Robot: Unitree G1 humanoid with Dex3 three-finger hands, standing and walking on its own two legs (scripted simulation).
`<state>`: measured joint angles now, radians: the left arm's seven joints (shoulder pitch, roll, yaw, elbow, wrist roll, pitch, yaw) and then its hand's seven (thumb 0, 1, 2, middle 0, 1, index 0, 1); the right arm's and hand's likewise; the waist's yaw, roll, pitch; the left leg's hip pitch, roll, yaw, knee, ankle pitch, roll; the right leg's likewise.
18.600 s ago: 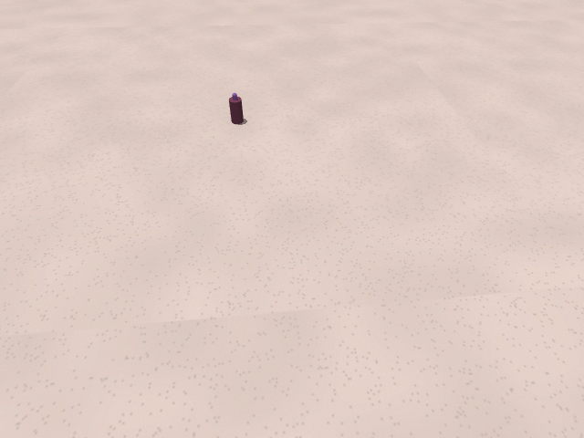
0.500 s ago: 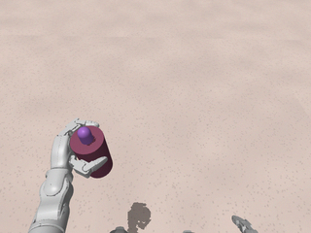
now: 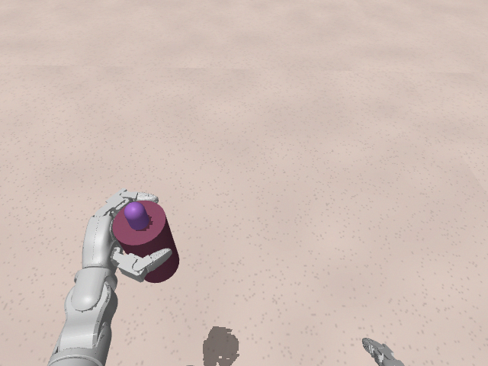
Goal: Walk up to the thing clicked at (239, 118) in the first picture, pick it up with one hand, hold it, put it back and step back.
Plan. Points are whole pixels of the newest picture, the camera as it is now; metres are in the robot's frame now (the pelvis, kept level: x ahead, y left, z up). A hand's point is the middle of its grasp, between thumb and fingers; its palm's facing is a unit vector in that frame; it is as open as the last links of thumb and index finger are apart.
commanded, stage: hold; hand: left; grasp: from the side
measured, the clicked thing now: (147, 238) +0.32 +0.17 +0.03
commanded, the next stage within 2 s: none
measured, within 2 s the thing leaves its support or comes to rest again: neither
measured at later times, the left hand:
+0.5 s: hand (145, 234) +0.32 +0.16 +0.05, palm faces +0.07 -1.00 -0.04, open 10.7 cm
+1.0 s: hand (144, 236) +0.31 +0.16 +0.05, palm faces +0.07 -1.00 -0.03, open 10.7 cm
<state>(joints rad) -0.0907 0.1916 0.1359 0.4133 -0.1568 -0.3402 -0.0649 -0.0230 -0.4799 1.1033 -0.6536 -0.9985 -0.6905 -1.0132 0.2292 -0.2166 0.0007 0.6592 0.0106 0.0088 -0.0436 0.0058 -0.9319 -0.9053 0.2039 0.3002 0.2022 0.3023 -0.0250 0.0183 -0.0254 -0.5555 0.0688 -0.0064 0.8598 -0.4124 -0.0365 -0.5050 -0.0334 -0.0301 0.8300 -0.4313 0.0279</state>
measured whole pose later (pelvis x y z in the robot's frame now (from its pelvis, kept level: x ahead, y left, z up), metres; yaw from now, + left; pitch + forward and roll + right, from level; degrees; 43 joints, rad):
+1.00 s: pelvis -0.01 +0.00 +0.01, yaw +0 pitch +4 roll -1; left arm -0.12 0.19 0.14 0.48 -0.16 -0.37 -0.09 -0.02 -0.47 1.09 -0.65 -1.00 -0.69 -1.01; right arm 0.22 -0.22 0.00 0.68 0.01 0.01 -0.04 0.01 -0.92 -0.91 0.20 0.30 0.20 0.30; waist -0.02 0.01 -0.01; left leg -0.50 0.06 0.00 0.79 -0.37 -0.04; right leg -0.46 -0.04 -0.03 0.78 -0.40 0.02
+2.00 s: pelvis -0.01 +0.00 +0.01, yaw +0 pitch +5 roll -1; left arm -0.12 0.19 0.13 0.48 -0.15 -0.37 -0.07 -0.02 -0.47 1.10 -0.65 -1.01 -0.68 -1.02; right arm 0.22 -0.22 -0.01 0.67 0.01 0.00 -0.04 0.01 -0.93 -0.91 0.20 0.30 0.20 0.30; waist -0.02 0.02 -0.01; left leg -0.51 0.07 0.00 0.81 -0.38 -0.04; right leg -0.46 -0.03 -0.03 0.78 -0.40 0.03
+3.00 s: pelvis -0.06 +0.00 -0.19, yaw -2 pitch +30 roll -3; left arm -0.49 0.28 0.36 0.98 -0.10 -0.75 -0.08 -0.02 -0.46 1.09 -0.64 -1.00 -0.69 -1.01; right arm 0.14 -0.24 -0.01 0.70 -0.08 0.00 0.06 0.00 -0.91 -0.91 0.20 0.30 0.20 0.30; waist -0.09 0.01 -0.19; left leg -1.62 0.07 -0.08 1.72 -0.63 -0.04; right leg -1.56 -0.02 -0.02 1.70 -0.67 0.03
